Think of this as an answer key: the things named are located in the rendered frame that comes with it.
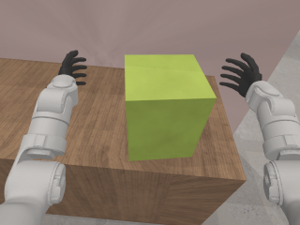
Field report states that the right robot hand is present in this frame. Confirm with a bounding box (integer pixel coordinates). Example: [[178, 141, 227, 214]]
[[219, 52, 263, 98]]

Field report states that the robot left upper arm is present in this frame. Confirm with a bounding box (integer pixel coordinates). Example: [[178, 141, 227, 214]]
[[0, 159, 66, 225]]

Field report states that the right robot forearm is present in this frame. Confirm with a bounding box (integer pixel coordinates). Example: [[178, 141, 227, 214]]
[[245, 81, 300, 161]]

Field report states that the carton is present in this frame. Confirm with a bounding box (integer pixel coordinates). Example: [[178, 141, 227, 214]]
[[125, 54, 217, 161]]

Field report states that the robot right upper arm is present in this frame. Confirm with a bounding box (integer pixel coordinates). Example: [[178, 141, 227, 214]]
[[262, 160, 300, 225]]

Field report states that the left robot forearm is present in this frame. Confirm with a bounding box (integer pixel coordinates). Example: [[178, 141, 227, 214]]
[[4, 74, 79, 200]]

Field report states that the left robot hand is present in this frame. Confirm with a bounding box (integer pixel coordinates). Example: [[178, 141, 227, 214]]
[[58, 50, 87, 85]]

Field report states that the pedestal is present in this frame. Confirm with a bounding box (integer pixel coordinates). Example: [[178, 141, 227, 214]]
[[0, 57, 247, 225]]

